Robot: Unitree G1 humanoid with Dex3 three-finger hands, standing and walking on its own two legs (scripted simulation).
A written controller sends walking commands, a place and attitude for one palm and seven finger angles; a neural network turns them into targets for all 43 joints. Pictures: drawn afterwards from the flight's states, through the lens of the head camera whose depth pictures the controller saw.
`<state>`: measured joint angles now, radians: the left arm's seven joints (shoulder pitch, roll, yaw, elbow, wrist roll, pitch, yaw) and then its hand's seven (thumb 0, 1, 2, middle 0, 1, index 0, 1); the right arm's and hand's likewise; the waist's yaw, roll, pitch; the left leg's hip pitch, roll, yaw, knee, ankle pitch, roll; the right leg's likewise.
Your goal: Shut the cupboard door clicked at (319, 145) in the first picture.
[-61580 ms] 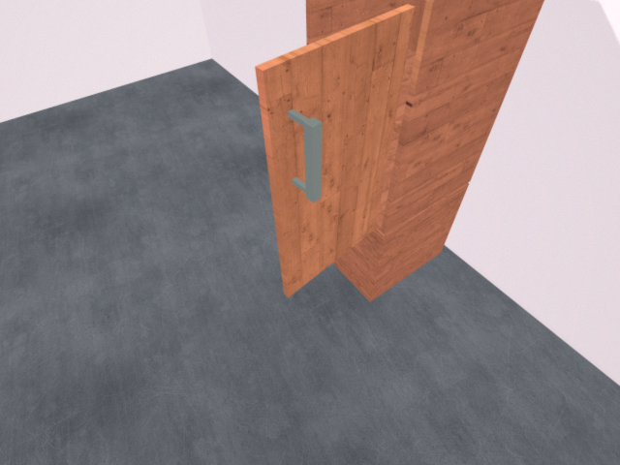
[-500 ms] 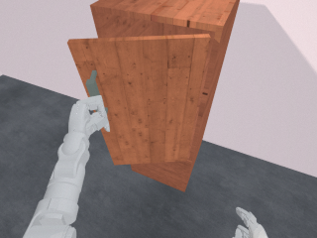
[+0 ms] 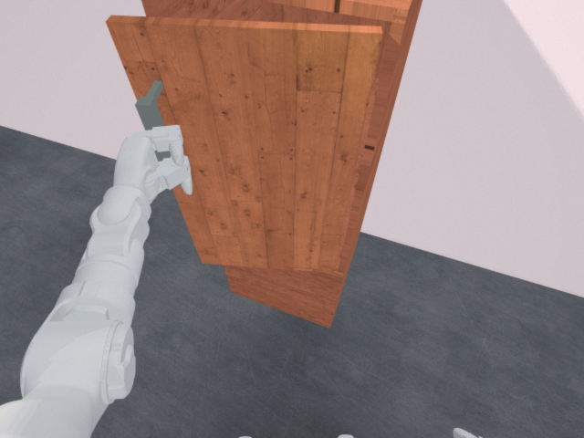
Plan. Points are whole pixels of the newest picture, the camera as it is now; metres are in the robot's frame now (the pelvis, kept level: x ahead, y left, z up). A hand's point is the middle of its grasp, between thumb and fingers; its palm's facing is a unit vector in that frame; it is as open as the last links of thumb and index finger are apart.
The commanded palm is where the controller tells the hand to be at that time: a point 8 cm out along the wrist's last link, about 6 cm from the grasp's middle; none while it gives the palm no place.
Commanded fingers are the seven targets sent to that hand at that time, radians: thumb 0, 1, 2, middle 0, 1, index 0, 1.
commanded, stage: push the door shut along its arc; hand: left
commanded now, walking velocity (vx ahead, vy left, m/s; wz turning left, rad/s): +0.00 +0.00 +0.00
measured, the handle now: (166, 137) +0.52 +0.19 +0.12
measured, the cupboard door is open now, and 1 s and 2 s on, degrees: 16 0 0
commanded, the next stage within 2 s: pull the fist back off the door in 1.16 s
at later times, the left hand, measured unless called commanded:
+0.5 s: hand (206, 140) +0.51 +0.12 +0.12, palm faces -0.22 -0.98 -0.01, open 3.1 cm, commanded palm +0.51 +0.16 +0.12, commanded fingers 0.00 0.90 0.90 -1.30 -1.50 -1.30 -1.50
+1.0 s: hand (229, 118) +0.56 +0.10 +0.12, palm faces -0.32 -0.95 +0.00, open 3.0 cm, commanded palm +0.57 +0.13 +0.12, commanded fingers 0.00 0.90 0.90 -1.30 -1.50 -1.30 -1.50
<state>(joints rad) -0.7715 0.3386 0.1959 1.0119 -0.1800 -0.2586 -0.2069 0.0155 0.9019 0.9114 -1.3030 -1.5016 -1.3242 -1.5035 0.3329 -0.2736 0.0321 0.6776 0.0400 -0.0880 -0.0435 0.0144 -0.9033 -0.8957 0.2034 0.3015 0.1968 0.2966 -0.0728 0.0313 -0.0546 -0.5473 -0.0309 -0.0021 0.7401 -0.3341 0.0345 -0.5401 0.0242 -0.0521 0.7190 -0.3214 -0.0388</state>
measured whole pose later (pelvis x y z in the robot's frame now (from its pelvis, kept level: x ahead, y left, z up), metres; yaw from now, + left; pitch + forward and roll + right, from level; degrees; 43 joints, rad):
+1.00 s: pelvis +0.02 +0.01 -0.02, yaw -2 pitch +19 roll -2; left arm -1.19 0.51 0.26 1.33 -0.10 -0.22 -0.39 0.00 0.86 0.93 -1.29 -1.50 -1.30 -1.50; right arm 0.45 -0.28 0.03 0.68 -0.01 -0.03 -0.02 0.01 -0.90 -0.90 0.21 0.30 0.20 0.30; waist -0.22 0.05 -0.08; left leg -0.79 -0.01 0.00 0.86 -0.40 0.05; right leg -0.77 0.05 -0.05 0.80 -0.36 -0.03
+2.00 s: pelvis +0.02 +0.00 -0.01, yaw -3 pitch +17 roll -1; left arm -0.99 0.23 0.31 1.16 -0.01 -0.35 0.22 0.01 0.91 0.91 -1.30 -1.50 -1.30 -1.50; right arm 0.50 -0.27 -0.02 0.67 -0.06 -0.03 0.07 0.01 -0.90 -0.90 0.20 0.30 0.20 0.30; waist -0.18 0.05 -0.11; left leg -0.73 0.00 0.04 0.81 -0.38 0.04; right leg -0.73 0.06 -0.01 0.77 -0.34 -0.03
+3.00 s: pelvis +0.01 -0.01 +0.03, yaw -1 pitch -3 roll +0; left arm 0.00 0.26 0.08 0.05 -0.08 -0.05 0.05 0.01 0.89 0.90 -1.06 -1.24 -1.06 -1.24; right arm 0.17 -0.23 0.06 0.59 0.04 0.00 -0.07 0.02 -0.90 -0.90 0.20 0.30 0.19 0.30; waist 0.02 0.07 -0.02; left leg -0.16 -0.03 0.00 0.44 -0.24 0.02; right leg -0.17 0.04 -0.03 0.45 -0.23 -0.05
